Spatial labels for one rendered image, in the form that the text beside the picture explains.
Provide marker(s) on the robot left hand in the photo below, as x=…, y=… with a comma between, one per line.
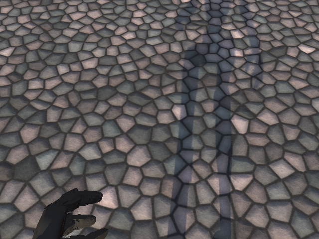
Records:
x=56, y=222

